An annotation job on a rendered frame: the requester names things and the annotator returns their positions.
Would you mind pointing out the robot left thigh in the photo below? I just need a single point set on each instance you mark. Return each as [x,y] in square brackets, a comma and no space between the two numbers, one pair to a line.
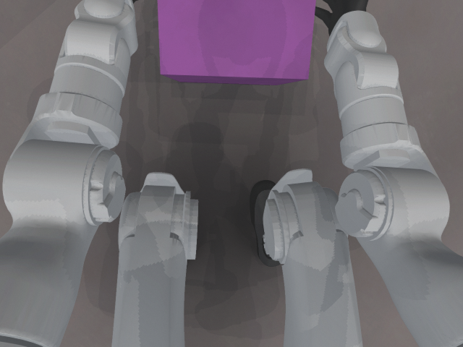
[149,308]

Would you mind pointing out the carton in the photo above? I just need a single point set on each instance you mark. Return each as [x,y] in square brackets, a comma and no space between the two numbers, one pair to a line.
[248,42]

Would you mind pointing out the left robot forearm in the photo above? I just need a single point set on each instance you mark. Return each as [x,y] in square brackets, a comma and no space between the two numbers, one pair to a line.
[90,78]

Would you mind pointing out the right robot upper arm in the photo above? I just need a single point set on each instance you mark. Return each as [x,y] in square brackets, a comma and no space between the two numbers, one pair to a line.
[398,215]

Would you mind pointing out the right robot forearm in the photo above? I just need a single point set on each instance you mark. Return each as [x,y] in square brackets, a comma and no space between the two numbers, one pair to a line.
[369,98]

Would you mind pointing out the robot right shin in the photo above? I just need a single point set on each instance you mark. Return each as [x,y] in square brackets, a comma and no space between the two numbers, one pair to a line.
[301,176]

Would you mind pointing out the right robot hand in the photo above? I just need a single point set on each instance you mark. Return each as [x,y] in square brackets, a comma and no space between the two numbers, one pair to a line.
[339,7]

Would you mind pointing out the left robot upper arm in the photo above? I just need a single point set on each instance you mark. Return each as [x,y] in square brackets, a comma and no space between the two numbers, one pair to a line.
[58,194]

